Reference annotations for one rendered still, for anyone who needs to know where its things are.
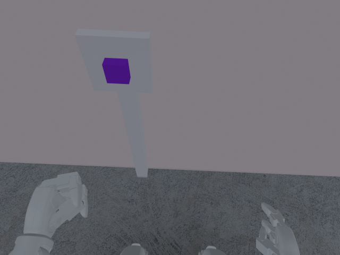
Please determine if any button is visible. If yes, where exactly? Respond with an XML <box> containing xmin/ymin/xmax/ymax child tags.
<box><xmin>102</xmin><ymin>58</ymin><xmax>131</xmax><ymax>84</ymax></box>

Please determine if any right robot hand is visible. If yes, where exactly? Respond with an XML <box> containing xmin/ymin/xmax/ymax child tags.
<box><xmin>256</xmin><ymin>202</ymin><xmax>300</xmax><ymax>255</ymax></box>

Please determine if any left robot forearm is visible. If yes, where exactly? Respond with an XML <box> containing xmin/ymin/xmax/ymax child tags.
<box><xmin>9</xmin><ymin>233</ymin><xmax>54</xmax><ymax>255</ymax></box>

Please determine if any panel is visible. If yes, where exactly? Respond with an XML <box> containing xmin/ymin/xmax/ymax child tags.
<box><xmin>74</xmin><ymin>29</ymin><xmax>153</xmax><ymax>177</ymax></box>

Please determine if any left robot hand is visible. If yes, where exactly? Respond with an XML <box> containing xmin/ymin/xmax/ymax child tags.
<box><xmin>23</xmin><ymin>172</ymin><xmax>88</xmax><ymax>238</ymax></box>

